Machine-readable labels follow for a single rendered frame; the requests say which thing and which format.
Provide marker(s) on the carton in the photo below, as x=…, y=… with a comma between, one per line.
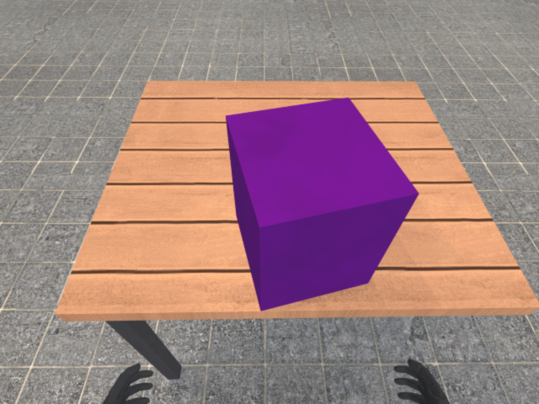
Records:
x=318, y=198

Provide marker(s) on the table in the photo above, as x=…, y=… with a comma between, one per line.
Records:
x=164, y=242

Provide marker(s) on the left robot hand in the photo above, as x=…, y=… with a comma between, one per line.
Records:
x=121, y=390

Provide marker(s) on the right robot hand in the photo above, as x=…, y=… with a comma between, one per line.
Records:
x=426, y=384

